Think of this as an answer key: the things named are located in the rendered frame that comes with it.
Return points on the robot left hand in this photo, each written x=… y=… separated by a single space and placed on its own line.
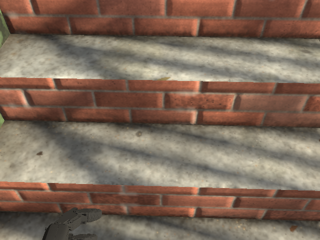
x=69 y=221

